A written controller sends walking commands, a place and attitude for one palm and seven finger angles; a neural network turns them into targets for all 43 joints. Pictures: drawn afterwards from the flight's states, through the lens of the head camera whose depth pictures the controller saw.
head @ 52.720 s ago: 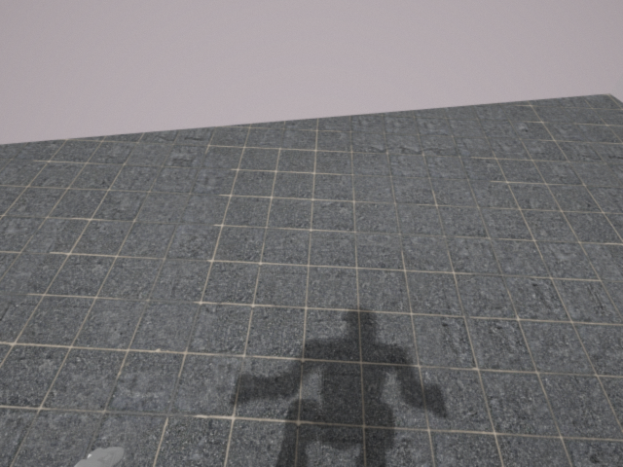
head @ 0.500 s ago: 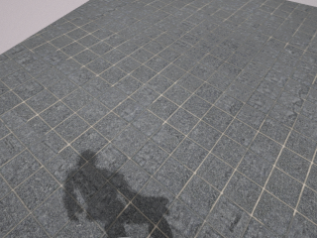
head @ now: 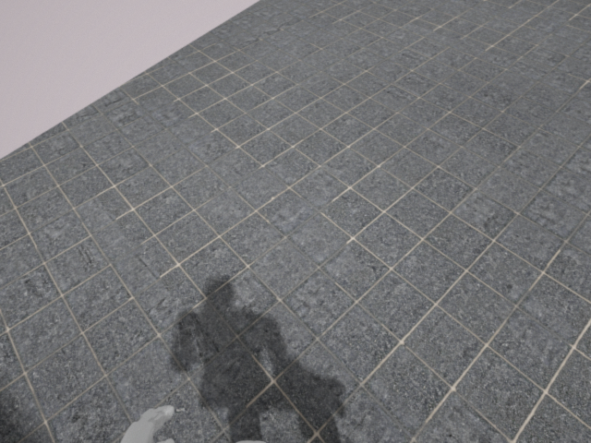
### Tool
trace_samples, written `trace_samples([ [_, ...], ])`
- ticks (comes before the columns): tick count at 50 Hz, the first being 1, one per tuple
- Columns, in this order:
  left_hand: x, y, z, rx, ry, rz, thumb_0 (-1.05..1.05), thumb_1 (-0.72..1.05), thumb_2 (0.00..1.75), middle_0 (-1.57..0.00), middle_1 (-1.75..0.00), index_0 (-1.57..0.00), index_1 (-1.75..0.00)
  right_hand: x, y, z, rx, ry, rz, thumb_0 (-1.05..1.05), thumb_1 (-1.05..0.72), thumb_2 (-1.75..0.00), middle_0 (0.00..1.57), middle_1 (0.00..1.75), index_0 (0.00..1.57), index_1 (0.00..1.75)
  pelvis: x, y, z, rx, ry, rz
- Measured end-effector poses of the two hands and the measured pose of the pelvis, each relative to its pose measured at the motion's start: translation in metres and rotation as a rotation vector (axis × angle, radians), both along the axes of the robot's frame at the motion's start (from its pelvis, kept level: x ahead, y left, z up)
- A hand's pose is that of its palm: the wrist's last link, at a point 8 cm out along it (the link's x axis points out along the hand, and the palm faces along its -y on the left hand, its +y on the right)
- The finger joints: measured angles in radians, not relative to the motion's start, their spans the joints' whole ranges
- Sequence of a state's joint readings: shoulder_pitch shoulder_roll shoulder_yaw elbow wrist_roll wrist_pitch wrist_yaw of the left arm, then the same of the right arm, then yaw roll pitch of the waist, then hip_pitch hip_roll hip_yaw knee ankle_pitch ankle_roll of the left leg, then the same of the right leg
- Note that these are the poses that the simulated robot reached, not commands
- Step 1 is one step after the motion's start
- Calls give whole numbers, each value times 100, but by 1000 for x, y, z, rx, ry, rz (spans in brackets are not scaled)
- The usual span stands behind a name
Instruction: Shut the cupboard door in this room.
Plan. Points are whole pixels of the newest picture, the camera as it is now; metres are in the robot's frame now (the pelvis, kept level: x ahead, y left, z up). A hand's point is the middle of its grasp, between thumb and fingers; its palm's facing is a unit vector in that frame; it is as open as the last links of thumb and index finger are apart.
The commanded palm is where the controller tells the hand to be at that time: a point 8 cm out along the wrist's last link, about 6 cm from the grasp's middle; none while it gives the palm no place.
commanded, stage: turn or walk to find it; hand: left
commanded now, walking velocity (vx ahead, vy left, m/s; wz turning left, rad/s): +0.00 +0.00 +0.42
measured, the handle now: out of the picture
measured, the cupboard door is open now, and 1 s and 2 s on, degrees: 25 25 25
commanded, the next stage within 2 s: none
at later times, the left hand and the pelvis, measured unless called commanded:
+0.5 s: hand out of the picture -0.03 +0.25 -0.17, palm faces +0.28 -0.92 -0.26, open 7.4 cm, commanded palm none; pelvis +0.00 +0.03 +0.00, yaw +13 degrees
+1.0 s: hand out of the picture +0.02 +0.20 -0.14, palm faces +0.43 -0.86 -0.26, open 7.4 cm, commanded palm none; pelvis +0.02 -0.01 +0.01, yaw +26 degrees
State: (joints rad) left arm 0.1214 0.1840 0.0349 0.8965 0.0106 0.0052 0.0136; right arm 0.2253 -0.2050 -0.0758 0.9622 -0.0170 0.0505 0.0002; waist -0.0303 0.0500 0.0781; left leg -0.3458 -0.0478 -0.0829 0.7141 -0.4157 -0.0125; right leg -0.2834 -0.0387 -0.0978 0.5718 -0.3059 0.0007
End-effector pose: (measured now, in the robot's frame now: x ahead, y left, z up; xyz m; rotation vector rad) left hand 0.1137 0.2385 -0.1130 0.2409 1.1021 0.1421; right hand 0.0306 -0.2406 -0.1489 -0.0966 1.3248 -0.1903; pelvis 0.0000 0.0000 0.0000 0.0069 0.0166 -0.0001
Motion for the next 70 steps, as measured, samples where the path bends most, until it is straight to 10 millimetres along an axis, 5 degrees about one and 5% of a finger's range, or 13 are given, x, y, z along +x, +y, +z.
trace_samples([
  [11,-69,-5,3,-12,91,157,0,90,90,-21,-30,-20,-30,34,-13,11,-7,30,130,1,-91,-90,20,30,20,30,1,-8,11,35,-10,121],
  [22,-161,46,-33,-44,264,349,0,90,90,-20,-30,-20,-30,121,43,27,-74,-144,332,1,-91,-90,20,30,20,30,0,26,-4,4,-1,211],
  [26,-161,55,-25,-48,260,379,0,91,90,-20,-30,-20,-30,130,58,36,-78,-171,363,0,-91,-89,20,30,20,30,1,31,5,-14,-6,238],
  [32,-135,55,-12,-42,166,390,0,91,90,-20,-30,-20,-30,129,65,33,-44,-144,393,0,-91,-89,20,30,20,30,5,28,10,-17,-6,281],
  [42,-98,19,-1,4,34,403,0,91,90,-20,-30,-20,-30,125,34,-3,13,-32,405,1,-91,-89,20,30,20,30,18,-2,-1,8,-4,381],
  [52,-138,-4,1,-35,104,525,0,90,90,-21,-30,-20,-30,145,33,10,-9,26,505,1,-91,-90,20,30,20,30,25,-4,11,35,7,481],
  [62,-219,15,-33,-89,227,690,0,90,90,-21,-30,-20,-30,195,103,22,-43,-126,671,1,-91,-90,20,30,20,30,17,25,-4,5,-1,565],
  [70,-212,31,-15,-77,180,738,0,91,90,-20,-30,-20,-30,202,127,34,-30,-144,730,0,-91,-89,20,30,20,30,21,31,10,-19,-2,622],
])
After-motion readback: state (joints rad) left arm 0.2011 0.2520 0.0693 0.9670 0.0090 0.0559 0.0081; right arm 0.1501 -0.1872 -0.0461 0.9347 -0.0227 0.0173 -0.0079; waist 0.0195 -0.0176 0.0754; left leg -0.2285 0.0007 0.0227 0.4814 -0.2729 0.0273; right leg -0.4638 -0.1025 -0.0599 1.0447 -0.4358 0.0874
